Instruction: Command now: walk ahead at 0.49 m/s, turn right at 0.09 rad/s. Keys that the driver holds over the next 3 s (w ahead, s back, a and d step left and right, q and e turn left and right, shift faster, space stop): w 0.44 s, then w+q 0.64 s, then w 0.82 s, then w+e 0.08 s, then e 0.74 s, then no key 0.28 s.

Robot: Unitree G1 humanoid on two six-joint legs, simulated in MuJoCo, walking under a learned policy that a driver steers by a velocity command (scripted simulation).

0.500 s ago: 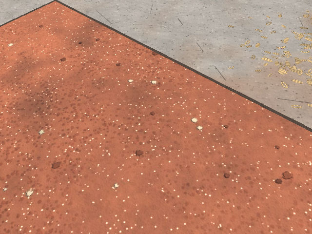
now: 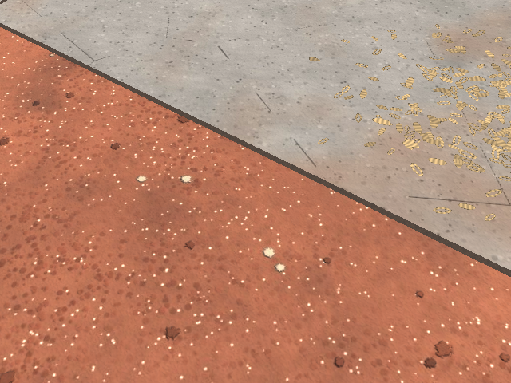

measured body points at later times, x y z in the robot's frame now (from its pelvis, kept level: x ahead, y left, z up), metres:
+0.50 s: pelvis +0.28 -0.07 +0.00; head +0.31 -0.08 +0.45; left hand +0.45 +0.19 -0.10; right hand +0.30 -0.33 -0.15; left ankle +0.15 +0.08 -0.64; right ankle +0.36 -0.15 -0.73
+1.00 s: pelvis +0.55 -0.01 -0.02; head +0.59 +0.00 +0.43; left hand +0.49 +0.25 -0.16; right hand +0.81 -0.20 -0.11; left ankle +0.64 +0.08 -0.74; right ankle +0.37 -0.16 -0.70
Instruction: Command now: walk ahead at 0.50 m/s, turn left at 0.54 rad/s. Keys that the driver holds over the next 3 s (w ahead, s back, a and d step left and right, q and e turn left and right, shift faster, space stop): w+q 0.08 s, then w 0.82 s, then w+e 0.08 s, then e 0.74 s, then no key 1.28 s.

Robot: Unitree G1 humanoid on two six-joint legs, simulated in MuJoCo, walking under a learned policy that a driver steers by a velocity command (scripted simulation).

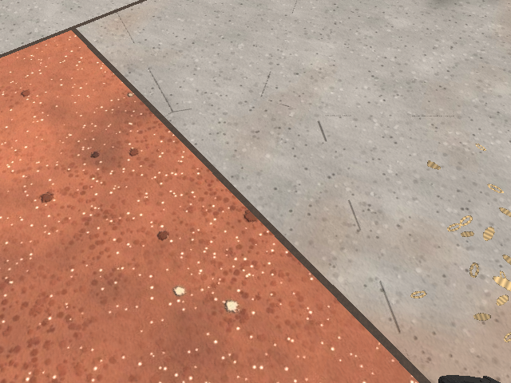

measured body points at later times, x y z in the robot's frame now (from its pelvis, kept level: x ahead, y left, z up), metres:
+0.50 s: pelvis +0.30 -0.02 +0.01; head +0.33 -0.02 +0.46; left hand +0.48 +0.25 -0.07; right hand +0.35 -0.30 -0.12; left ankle +0.11 +0.07 -0.70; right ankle +0.43 -0.11 -0.72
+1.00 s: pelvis +0.56 +0.04 +0.01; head +0.59 +0.05 +0.46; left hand +0.50 +0.31 -0.12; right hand +0.83 -0.14 -0.06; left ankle +0.67 +0.17 -0.71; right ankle +0.43 -0.11 -0.71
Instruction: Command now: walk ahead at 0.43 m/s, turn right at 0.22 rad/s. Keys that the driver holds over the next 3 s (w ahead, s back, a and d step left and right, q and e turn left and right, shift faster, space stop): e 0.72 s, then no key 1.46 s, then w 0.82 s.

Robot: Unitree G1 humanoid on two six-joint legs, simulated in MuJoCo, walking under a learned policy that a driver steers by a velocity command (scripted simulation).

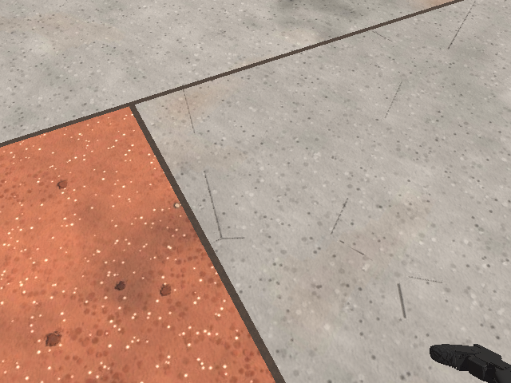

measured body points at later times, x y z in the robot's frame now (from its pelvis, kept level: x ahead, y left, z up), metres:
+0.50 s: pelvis +0.14 -0.01 +0.00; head +0.17 -0.03 +0.45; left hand +0.37 +0.21 -0.09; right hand +0.20 -0.32 -0.12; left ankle +0.13 +0.12 -0.73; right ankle +0.17 -0.12 -0.73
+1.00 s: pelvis +0.17 +0.00 +0.00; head +0.20 +0.01 +0.45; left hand +0.45 +0.16 -0.09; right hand +0.16 -0.30 -0.10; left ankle +0.23 +0.11 -0.73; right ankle +0.16 -0.12 -0.72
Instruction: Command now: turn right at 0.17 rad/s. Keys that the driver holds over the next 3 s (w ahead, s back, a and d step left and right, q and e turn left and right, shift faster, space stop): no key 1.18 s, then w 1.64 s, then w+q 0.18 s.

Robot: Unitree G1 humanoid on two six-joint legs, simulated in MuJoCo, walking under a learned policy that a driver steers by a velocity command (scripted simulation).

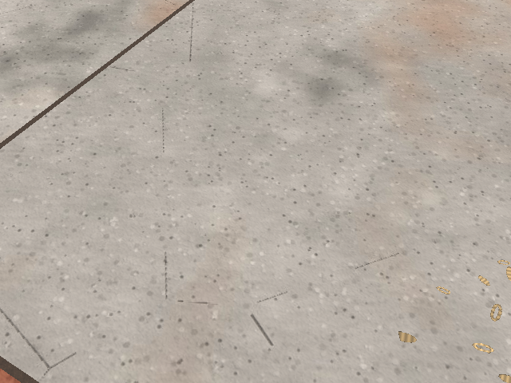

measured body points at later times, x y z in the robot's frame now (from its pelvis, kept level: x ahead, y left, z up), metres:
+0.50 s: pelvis -0.01 -0.02 +0.00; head -0.01 -0.02 +0.45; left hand +0.11 +0.23 -0.12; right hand +0.09 -0.28 -0.13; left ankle +0.00 +0.12 -0.73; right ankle -0.02 -0.14 -0.73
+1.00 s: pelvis -0.01 -0.02 +0.00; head -0.01 -0.02 +0.45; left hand +0.05 +0.23 -0.14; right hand +0.03 -0.28 -0.15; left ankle +0.00 +0.12 -0.73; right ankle -0.02 -0.15 -0.73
